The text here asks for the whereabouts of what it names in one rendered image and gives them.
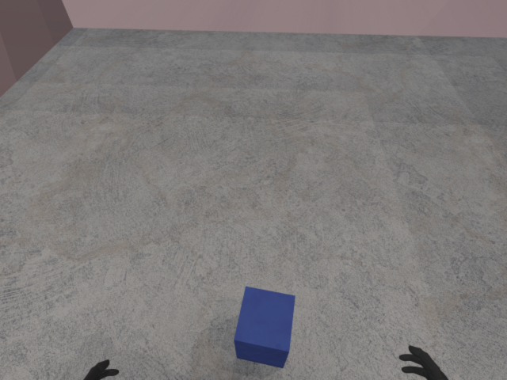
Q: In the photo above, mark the left robot hand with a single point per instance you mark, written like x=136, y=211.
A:
x=99, y=371

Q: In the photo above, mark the carton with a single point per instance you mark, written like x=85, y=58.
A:
x=264, y=328

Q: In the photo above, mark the right robot hand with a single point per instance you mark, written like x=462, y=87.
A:
x=429, y=369

